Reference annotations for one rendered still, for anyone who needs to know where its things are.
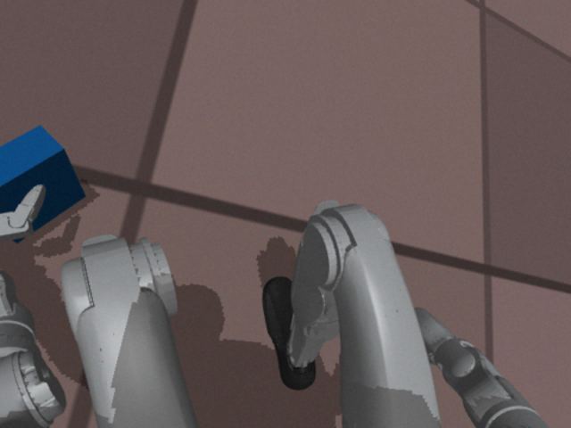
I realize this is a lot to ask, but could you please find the right robot hand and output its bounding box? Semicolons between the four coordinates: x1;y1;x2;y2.
414;308;456;366

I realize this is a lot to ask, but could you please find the right robot arm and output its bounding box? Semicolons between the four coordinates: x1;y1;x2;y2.
434;338;550;428

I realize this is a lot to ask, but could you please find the left robot arm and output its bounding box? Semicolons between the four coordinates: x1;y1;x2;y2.
0;270;66;428

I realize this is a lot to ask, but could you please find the carton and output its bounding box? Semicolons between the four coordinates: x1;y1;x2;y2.
0;125;86;243

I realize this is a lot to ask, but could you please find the right robot foot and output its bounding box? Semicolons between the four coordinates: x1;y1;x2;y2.
262;276;316;391

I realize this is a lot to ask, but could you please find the left robot hand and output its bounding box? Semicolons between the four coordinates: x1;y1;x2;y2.
0;185;46;242

